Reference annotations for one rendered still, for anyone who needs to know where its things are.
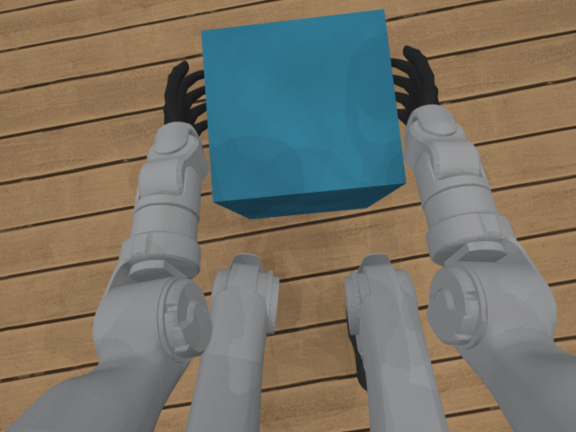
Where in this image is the robot left hand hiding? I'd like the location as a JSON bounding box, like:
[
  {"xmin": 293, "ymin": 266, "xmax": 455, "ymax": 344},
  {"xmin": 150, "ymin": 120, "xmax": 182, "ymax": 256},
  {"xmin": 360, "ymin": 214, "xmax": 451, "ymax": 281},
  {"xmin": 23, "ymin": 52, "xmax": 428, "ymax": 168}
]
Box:
[{"xmin": 163, "ymin": 61, "xmax": 208, "ymax": 137}]

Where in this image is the carton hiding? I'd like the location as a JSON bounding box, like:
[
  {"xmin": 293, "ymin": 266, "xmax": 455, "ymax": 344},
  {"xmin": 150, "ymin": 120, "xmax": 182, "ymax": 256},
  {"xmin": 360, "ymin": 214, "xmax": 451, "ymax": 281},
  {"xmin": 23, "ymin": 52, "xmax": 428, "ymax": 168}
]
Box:
[{"xmin": 201, "ymin": 9, "xmax": 406, "ymax": 220}]

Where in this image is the robot left forearm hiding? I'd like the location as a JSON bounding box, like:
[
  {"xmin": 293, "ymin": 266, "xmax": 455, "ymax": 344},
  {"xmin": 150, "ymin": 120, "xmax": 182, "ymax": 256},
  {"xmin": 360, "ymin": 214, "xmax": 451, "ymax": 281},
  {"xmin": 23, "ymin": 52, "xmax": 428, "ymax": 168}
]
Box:
[{"xmin": 93, "ymin": 121, "xmax": 209, "ymax": 353}]

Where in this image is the robot right thigh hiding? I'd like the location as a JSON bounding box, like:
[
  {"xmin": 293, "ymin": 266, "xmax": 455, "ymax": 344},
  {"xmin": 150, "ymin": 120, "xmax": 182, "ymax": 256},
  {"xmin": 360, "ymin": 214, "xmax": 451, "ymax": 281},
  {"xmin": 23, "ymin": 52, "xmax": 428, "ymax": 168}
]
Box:
[{"xmin": 344, "ymin": 263, "xmax": 449, "ymax": 432}]

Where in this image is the robot right shin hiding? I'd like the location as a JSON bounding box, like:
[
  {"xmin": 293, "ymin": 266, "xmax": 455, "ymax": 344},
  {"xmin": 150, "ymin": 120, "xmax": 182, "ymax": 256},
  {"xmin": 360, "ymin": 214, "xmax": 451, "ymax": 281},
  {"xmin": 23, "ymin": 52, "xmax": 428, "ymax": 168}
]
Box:
[{"xmin": 355, "ymin": 253, "xmax": 419, "ymax": 370}]

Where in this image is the robot right upper arm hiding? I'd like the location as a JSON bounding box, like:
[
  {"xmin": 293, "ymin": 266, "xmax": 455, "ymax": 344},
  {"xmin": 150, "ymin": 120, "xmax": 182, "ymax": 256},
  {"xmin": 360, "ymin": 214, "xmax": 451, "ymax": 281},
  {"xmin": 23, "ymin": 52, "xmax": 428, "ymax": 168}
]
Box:
[{"xmin": 427, "ymin": 261, "xmax": 576, "ymax": 432}]

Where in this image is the robot right hand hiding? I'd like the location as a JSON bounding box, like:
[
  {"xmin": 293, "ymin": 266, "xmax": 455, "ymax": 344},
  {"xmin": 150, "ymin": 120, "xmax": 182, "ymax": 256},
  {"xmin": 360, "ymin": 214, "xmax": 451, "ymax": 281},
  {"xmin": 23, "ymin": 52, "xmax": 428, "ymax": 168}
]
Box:
[{"xmin": 391, "ymin": 45, "xmax": 439, "ymax": 126}]

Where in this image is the robot left upper arm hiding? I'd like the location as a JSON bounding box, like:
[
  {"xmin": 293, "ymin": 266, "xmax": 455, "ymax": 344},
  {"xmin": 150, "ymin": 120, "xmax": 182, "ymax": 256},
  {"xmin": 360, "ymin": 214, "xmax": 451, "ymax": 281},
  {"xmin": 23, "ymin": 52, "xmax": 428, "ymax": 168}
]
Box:
[{"xmin": 4, "ymin": 276, "xmax": 213, "ymax": 432}]

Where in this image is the robot right forearm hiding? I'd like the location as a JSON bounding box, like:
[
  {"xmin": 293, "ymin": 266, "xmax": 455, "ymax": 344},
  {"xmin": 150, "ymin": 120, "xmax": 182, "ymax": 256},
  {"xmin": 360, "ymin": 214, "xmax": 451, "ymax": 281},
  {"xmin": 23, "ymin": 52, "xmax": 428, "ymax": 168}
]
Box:
[{"xmin": 403, "ymin": 104, "xmax": 557, "ymax": 326}]

